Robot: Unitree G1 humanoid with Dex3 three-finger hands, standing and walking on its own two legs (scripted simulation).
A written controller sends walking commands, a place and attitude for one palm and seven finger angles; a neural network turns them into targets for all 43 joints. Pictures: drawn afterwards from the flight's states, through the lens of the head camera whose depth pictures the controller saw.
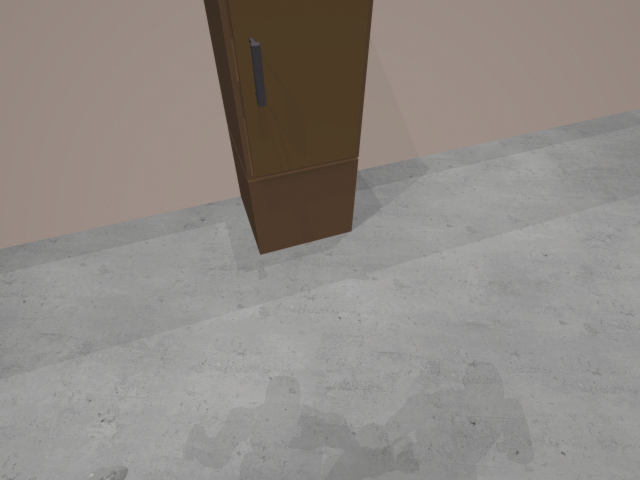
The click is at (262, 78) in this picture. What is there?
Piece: cupboard door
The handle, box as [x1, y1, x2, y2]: [249, 37, 266, 106]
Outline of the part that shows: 251,37 249,38 251,47 256,88 255,93 257,97 257,103 259,106 266,104 260,46 258,42 255,42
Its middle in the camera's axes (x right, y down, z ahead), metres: -0.17 -0.45 +1.04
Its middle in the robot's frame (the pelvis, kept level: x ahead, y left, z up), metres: +1.07 +0.23 +0.02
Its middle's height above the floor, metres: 0.79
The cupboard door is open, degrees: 0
